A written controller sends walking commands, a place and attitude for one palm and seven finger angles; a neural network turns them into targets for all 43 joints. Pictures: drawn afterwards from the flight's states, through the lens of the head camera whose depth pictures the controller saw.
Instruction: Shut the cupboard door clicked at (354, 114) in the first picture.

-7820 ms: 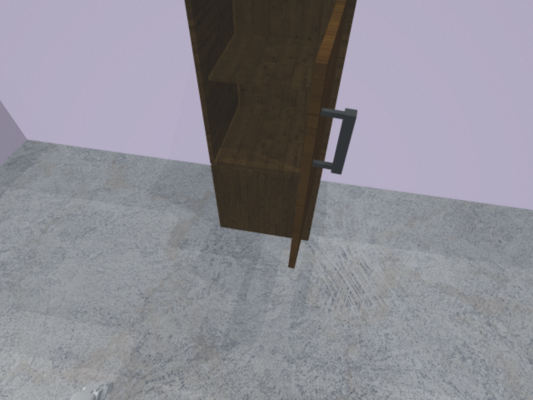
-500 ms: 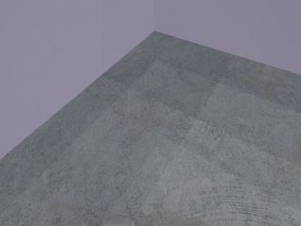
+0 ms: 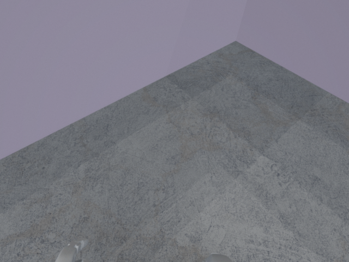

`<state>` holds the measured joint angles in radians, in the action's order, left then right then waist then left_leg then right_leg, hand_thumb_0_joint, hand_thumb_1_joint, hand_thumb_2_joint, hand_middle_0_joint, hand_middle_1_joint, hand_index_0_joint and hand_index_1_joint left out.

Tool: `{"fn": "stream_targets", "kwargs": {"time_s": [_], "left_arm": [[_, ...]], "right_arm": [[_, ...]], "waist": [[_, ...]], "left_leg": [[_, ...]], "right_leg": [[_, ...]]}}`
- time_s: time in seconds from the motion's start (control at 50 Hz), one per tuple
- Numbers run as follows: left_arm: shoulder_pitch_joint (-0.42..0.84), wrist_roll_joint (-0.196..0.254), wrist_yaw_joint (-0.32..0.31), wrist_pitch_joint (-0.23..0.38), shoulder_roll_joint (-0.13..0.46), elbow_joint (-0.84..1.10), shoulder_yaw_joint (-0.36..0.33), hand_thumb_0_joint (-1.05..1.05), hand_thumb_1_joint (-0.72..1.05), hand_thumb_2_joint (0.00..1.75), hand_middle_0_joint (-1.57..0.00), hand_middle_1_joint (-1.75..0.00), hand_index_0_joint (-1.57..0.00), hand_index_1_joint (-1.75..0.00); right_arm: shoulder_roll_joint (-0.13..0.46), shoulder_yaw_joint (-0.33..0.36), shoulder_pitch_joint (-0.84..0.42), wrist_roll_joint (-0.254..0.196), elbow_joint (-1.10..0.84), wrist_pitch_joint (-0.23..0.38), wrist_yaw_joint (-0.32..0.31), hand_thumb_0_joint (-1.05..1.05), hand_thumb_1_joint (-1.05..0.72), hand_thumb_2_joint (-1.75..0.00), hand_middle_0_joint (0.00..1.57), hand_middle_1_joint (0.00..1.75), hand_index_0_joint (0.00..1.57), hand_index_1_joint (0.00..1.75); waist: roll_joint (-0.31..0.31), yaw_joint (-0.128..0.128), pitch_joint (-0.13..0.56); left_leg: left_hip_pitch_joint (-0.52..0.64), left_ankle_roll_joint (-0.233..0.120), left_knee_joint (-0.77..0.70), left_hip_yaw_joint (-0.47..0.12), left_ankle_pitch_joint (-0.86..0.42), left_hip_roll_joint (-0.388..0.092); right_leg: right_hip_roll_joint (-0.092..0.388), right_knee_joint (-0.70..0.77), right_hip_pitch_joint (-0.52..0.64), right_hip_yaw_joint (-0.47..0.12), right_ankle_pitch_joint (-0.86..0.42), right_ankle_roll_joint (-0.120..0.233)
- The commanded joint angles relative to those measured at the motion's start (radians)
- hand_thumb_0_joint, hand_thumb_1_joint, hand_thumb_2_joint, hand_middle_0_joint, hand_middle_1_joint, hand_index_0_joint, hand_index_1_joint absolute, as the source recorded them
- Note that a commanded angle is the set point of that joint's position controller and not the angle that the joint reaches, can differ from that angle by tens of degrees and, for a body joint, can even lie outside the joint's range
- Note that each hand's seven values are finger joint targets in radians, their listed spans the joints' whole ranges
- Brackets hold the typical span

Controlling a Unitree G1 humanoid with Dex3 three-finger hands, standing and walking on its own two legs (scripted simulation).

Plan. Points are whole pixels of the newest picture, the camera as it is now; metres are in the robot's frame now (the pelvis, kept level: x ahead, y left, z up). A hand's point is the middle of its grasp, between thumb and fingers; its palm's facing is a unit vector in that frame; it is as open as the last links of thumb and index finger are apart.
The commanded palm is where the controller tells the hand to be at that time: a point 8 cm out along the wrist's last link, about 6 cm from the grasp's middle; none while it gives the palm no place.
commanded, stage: walk to a spot facing it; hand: left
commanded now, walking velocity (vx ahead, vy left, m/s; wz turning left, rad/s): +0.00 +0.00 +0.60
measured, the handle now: out of the picture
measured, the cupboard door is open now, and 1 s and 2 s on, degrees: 85 85 85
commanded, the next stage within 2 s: none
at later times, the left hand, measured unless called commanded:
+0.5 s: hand out of the picture -0.03 +0.20 -0.16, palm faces +0.31 -0.92 -0.25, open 7.3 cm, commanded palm none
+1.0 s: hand out of the picture -0.01 +0.27 -0.14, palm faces +0.53 -0.82 -0.23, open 7.4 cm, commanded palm none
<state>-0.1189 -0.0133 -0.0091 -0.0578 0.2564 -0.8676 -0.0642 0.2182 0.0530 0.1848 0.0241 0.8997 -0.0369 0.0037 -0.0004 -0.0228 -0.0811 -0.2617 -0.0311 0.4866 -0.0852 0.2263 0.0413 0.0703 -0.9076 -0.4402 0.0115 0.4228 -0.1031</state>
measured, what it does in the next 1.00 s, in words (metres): steps on the spot, turning left: right foot, then left foot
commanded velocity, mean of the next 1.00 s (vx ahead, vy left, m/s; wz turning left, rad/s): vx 0.11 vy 0.00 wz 0.60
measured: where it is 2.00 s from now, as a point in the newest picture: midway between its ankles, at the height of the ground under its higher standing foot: (110, 250)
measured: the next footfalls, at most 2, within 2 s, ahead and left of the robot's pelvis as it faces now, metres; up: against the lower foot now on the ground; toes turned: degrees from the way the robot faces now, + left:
right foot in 0.12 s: +0.05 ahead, -0.14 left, +0.00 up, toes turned +2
left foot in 0.56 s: -0.04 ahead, +0.12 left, +0.00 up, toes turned +26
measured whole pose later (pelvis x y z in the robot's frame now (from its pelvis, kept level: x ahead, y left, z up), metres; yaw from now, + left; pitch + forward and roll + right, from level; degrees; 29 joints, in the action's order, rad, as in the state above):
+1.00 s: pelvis +0.00 +0.03 +0.00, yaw +35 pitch +1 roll -1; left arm -0.13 -0.02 0.03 -0.03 0.25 -0.88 -0.06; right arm 0.20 0.04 0.31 0.03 0.94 0.00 0.01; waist 0.00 -0.05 -0.02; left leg -0.18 -0.04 0.42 -0.13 0.25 0.06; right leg 0.07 -0.80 -0.44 0.02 0.38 -0.10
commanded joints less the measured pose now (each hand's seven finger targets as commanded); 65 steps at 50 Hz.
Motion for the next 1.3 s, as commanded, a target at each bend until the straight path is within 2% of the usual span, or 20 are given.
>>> {"fn": "stream_targets", "kwargs": {"time_s": [0.0, 0.06, 0.1, 0.12, 0.22, 0.44, 0.5, 0.52, 0.54, 0.56, 0.66, 0.9, 0.98, 1.02, 1.04, 1.06, 1.08, 1.1, 1.16, 1.28], "left_arm": [[-0.012, 0.009, -0.013, 0.034, 0.068, 0.095, -0.020, 0.00, 0.90, 0.90, -0.20, -0.30, -0.20, -0.30], [-0.104, 0.011, -0.018, 0.051, 0.095, 0.076, -0.027, 0.00, 0.90, 0.90, -0.20, -0.30, -0.20, -0.30], [-0.148, -0.014, -0.029, 0.067, 0.248, 0.078, -0.055, 0.00, 0.90, 0.90, -0.20, -0.30, -0.20, -0.30], [-0.139, -0.005, -0.031, 0.059, 0.237, 0.085, -0.045, 0.00, 0.90, 0.90, -0.20, -0.30, -0.20, -0.30], [0.013, -0.003, -0.024, 0.063, 0.111, 0.115, -0.011, 0.00, 0.90, 0.90, -0.20, -0.30, -0.20, -0.30], [-0.144, -0.020, -0.021, 0.051, 0.191, 0.046, -0.041, 0.00, 0.90, 0.90, -0.20, -0.30, -0.20, -0.30], [-0.133, -0.008, -0.016, 0.042, 0.189, 0.037, -0.048, 0.00, 0.90, 0.90, -0.20, -0.30, -0.20, -0.30], [-0.133, 0.002, -0.013, 0.037, 0.159, 0.049, -0.043, 0.00, 0.90, 0.90, -0.20, -0.30, -0.20, -0.30], [-0.098, 0.007, -0.004, 0.034, 0.081, 0.098, -0.024, 0.00, 0.90, 0.90, -0.20, -0.30, -0.20, -0.30], [-0.019, -0.004, -0.011, 0.024, 0.090, 0.122, -0.011, 0.00, 0.90, 0.90, -0.20, -0.30, -0.20, -0.30], [-0.048, -0.004, 0.004, 0.030, 0.090, 0.051, -0.027, 0.00, 0.90, 0.90, -0.20, -0.30, -0.20, -0.30], [0.089, -0.009, 0.028, 0.061, 0.087, 0.097, -0.021, 0.00, 0.90, 0.90, -0.20, -0.30, -0.20, -0.30], [0.067, -0.004, 0.032, 0.076, 0.067, 0.105, -0.018, 0.00, 0.90, 0.90, -0.20, -0.30, -0.20, -0.30], [-0.073, -0.003, 0.030, 0.087, 0.074, 0.061, -0.028, 0.00, 0.90, 0.90, -0.20, -0.30, -0.20, -0.30], [-0.182, -0.005, 0.021, 0.100, 0.129, 0.028, -0.042, 0.00, 0.90, 0.90, -0.20, -0.30, -0.20, -0.30], [-0.276, -0.020, 0.006, 0.111, 0.262, 0.010, -0.069, 0.00, 0.90, 0.90, -0.20, -0.30, -0.20, -0.30], [-0.302, -0.003, -0.002, 0.100, 0.267, 0.005, -0.065, 0.00, 0.90, 0.90, -0.20, -0.30, -0.20, -0.30], [-0.232, -0.002, -0.002, 0.097, 0.231, 0.019, -0.056, 0.00, 0.90, 0.90, -0.20, -0.30, -0.20, -0.30], [-0.114, -0.006, -0.001, 0.117, 0.116, 0.017, -0.025, 0.00, 0.90, 0.90, -0.20, -0.30, -0.20, -0.30], [-0.256, -0.012, -0.005, 0.143, 0.061, -0.061, -0.003, 0.00, 0.90, 0.90, -0.20, -0.30, -0.20, -0.30]], "right_arm": [[0.229, 0.068, 0.000, 0.003, -0.067, 0.009, -0.010, 0.00, -0.90, -0.90, 0.20, 0.30, 0.20, 0.30], [0.204, 0.070, -0.029, -0.008, -0.080, 0.006, -0.007, 0.00, -0.90, -0.90, 0.20, 0.30, 0.20, 0.30], [0.093, 0.053, -0.001, -0.018, -0.113, 0.009, 0.000, 0.00, -0.90, -0.90, 0.20, 0.30, 0.20, 0.30], [0.153, 0.067, -0.017, -0.006, -0.109, 0.002, -0.002, 0.00, -0.90, -0.90, 0.20, 0.30, 0.20, 0.30], [0.131, 0.066, 0.042, 0.000, -0.038, -0.030, 0.028, 0.00, -0.90, -0.90, 0.20, 0.30, 0.20, 0.30], [0.094, 0.033, -0.091, -0.016, -0.073, -0.009, 0.030, 0.00, -0.90, -0.90, 0.20, 0.30, 0.20, 0.30], [0.126, 0.039, 0.003, -0.014, -0.055, 0.008, 0.025, 0.00, -0.90, -0.90, 0.20, 0.30, 0.20, 0.30], [0.197, 0.055, 0.074, -0.010, -0.041, 0.019, 0.024, 0.00, -0.90, -0.90, 0.20, 0.30, 0.20, 0.30], [0.321, 0.088, 0.130, -0.007, -0.042, 0.025, 0.015, 0.00, -0.90, -0.90, 0.20, 0.30, 0.20, 0.30], [0.343, 0.089, 0.195, -0.014, -0.016, 0.015, 0.007, 0.00, -0.90, -0.90, 0.20, 0.30, 0.20, 0.30], [0.212, 0.045, 0.012, -0.005, -0.059, 0.031, -0.019, 0.00, -0.90, -0.90, 0.20, 0.30, 0.20, 0.30], [0.214, 0.048, 0.126, 0.000, -0.019, 0.054, -0.010, 0.00, -0.90, -0.90, 0.20, 0.30, 0.20, 0.30], [0.213, 0.051, 0.104, 0.004, -0.015, 0.053, -0.010, 0.00, -0.90, -0.90, 0.20, 0.30, 0.20, 0.30], [0.198, 0.050, 0.046, -0.002, -0.023, 0.052, -0.010, 0.00, -0.90, -0.90, 0.20, 0.30, 0.20, 0.30], [0.156, 0.041, 0.038, -0.010, -0.029, 0.057, -0.007, 0.00, -0.90, -0.90, 0.20, 0.30, 0.20, 0.30], [0.072, 0.026, 0.074, -0.021, -0.043, 0.066, -0.004, 0.00, -0.90, -0.90, 0.20, 0.30, 0.20, 0.30], [0.136, 0.039, 0.002, -0.004, -0.074, 0.068, 0.003, 0.00, -0.90, -0.90, 0.20, 0.30, 0.20, 0.30], [0.140, 0.050, -0.014, 0.006, -0.077, 0.064, 0.013, 0.00, -0.90, -0.90, 0.20, 0.30, 0.20, 0.30], [0.112, 0.053, 0.039, 0.011, -0.007, 0.041, 0.040, 0.00, -0.90, -0.90, 0.20, 0.30, 0.20, 0.30], [0.059, 0.037, -0.016, 0.003, -0.014, 0.024, 0.057, 0.00, -0.90, -0.90, 0.20, 0.30, 0.20, 0.30]], "waist": [[-0.180, -0.001, 0.131], [-0.112, 0.051, 0.161], [0.331, 0.075, 0.184], [0.225, 0.070, 0.164], [0.191, -0.013, 0.035], [0.240, 0.075, 0.115], [0.180, 0.024, 0.173], [0.006, -0.020, 0.221], [-0.329, -0.061, 0.224], [-0.250, -0.088, 0.235], [-0.183, 0.000, 0.146], [-0.138, -0.040, 0.044], [-0.161, -0.015, 0.066], [-0.112, 0.061, 0.098], [0.011, 0.113, 0.147], [0.349, 0.148, 0.234], [0.296, 0.158, 0.157], [0.156, 0.115, 0.077], [0.159, 0.029, -0.020], [0.167, 0.035, -0.037]], "left_leg": [[0.060, -0.136, -0.085, -0.300, -0.410, -0.234], [-0.075, -0.074, 0.008, -0.298, -0.308, -0.166], [-0.389, 0.082, 0.402, 0.001, 0.343, 0.065], [-0.342, 0.076, 0.591, -0.028, 0.387, 0.007], [-0.321, 0.106, 0.785, 0.045, 0.119, -0.057], [-0.166, 0.104, 0.299, 0.179, 0.237, -0.064], [0.035, 0.081, -0.005, 0.190, 0.036, -0.049], [0.218, 0.049, -0.108, 0.068, -0.142, -0.134], [0.355, -0.086, -0.127, -0.320, -0.565, -0.428], [0.329, -0.168, -0.096, -0.307, -0.704, -0.481], [0.186, -0.111, -0.111, -0.143, -0.474, -0.270], [0.165, -0.167, -0.254, -0.362, 0.143, -0.254], [0.082, -0.149, -0.192, -0.373, 0.065, -0.215], [-0.089, -0.106, -0.068, -0.318, 0.066, -0.154], [-0.262, -0.057, 0.064, -0.244, 0.170, -0.081], [-0.462, 0.021, 0.403, -0.044, 0.338, 0.034], [-0.526, 0.030, 0.573, -0.009, 0.369, -0.012], [-0.528, 0.030, 0.637, -0.016, 0.304, -0.057], [-0.431, 0.043, 0.729, 0.029, 0.094, -0.129], [-0.487, 0.069, 0.673, 0.101, -0.066, -0.131]], "right_leg": [[-0.044, 0.162, 0.081, 0.002, 0.006, 0.016], [-0.042, 0.463, 0.326, 0.001, -0.205, 0.028], [0.401, 0.644, 0.527, -0.413, -0.345, 0.189], [0.450, 0.632, 0.370, -0.380, -0.376, 0.257], [0.231, 0.625, 0.220, -0.039, -0.283, 0.184], [0.310, 0.491, 0.379, 0.072, -0.573, 0.221], [0.285, 0.319, 0.325, 0.154, -0.568, 0.141], [0.237, 0.139, 0.172, 0.184, -0.403, 0.085], [0.084, -0.082, -0.162, 0.184, 0.202, -0.005], [0.075, -0.196, -0.180, 0.071, 0.256, 0.005], [0.057, -0.278, -0.149, 0.006, -0.011, 0.007], [0.021, 0.055, -0.167, -0.008, -0.038, 0.002], [-0.031, 0.249, 0.014, 0.020, -0.039, 0.012], [-0.059, 0.422, 0.305, 0.045, -0.147, 0.019], [0.034, 0.549, 0.556, -0.042, -0.135, 0.034], [0.362, 0.683, 0.758, -0.392, 0.124, 0.122], [0.469, 0.760, 0.617, -0.536, 0.228, 0.186], [0.449, 0.779, 0.502, -0.451, 0.292, 0.199], [0.336, 0.788, 0.275, -0.205, 0.176, 0.144], [0.247, 0.744, 0.378, 0.097, -0.293, 0.128]]}}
